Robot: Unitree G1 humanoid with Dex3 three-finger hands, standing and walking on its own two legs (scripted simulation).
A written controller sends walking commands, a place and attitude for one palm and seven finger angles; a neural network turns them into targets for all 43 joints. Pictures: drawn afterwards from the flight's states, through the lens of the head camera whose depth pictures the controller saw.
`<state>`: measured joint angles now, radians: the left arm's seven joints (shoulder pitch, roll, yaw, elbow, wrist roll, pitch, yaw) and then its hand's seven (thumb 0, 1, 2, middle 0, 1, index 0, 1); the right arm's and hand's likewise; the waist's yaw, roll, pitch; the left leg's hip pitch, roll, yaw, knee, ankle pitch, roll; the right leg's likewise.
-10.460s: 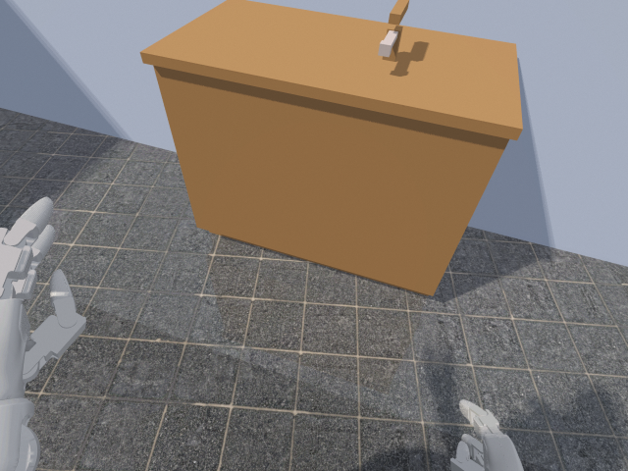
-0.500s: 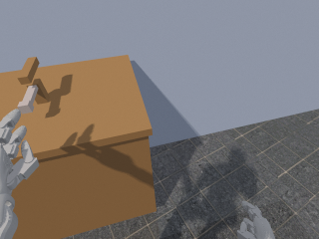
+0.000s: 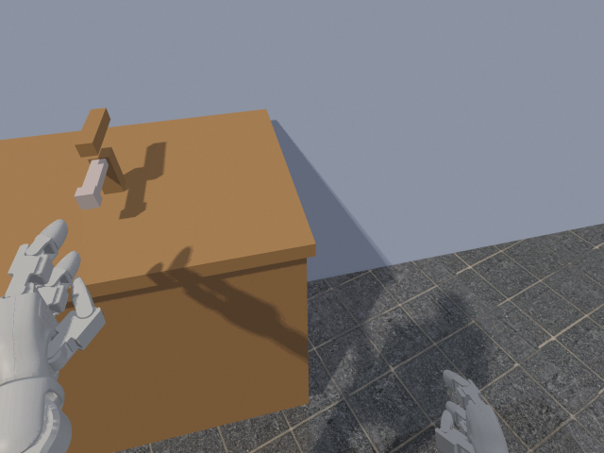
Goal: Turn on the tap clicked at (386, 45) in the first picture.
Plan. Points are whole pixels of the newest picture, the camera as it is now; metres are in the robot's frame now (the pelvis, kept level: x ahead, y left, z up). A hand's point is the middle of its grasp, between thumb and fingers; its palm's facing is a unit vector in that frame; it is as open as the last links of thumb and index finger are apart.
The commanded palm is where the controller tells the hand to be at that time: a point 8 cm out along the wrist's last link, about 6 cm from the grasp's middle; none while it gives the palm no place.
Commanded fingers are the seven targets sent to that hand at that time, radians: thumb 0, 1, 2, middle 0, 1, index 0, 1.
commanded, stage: turn the palm inward beside the body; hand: left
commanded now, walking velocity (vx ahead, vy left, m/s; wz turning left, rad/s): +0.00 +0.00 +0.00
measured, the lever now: (88, 197) +0.43 +0.42 +0.12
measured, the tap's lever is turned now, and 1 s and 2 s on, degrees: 0 0 0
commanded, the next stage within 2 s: reach beside the lever's end, fingers flat in 0.94 s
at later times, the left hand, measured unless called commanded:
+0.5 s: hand (99, 334) +0.18 +0.23 +0.16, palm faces +0.52 -0.85 -0.10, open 7.4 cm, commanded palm +0.12 +0.27 +0.17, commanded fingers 0.00 0.90 0.90 -0.20 -0.30 -0.20 -0.30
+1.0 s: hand (126, 322) +0.19 +0.21 +0.16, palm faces +0.52 -0.85 -0.09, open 7.4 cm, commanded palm +0.13 +0.25 +0.17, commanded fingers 0.00 0.90 0.90 -0.20 -0.30 -0.20 -0.30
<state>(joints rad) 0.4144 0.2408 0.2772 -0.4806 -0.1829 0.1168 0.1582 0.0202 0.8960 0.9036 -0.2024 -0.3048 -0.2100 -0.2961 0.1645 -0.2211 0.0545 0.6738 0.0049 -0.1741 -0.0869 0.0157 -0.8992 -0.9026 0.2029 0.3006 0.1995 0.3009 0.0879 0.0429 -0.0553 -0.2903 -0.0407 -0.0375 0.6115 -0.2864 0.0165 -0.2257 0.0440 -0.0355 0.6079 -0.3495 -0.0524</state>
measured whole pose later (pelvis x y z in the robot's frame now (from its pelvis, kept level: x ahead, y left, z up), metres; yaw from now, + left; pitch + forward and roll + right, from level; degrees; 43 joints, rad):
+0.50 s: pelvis -0.01 +0.00 +0.01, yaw +1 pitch -5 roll +0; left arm 0.43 0.19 0.23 -0.53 -0.20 0.23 0.21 0.02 0.90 0.90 -0.20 -0.30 -0.21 -0.30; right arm 0.14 -0.21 0.07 0.70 0.00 -0.18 -0.10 0.02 -0.90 -0.90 0.20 0.30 0.20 0.30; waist 0.09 0.05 -0.02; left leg -0.22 -0.04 -0.05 0.55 -0.25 0.01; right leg -0.15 0.05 -0.05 0.53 -0.31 -0.06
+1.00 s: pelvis +0.01 -0.02 +0.00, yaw +1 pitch -4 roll +1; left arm 0.44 0.18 0.24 -0.53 -0.21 0.26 0.20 0.02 0.90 0.90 -0.20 -0.30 -0.21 -0.30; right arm 0.14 -0.23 0.06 0.69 0.01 -0.17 -0.10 0.02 -0.90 -0.90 0.20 0.30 0.20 0.30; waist 0.09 0.05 -0.06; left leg -0.22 -0.02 -0.06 0.55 -0.27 -0.01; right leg -0.15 0.06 -0.05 0.55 -0.33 -0.08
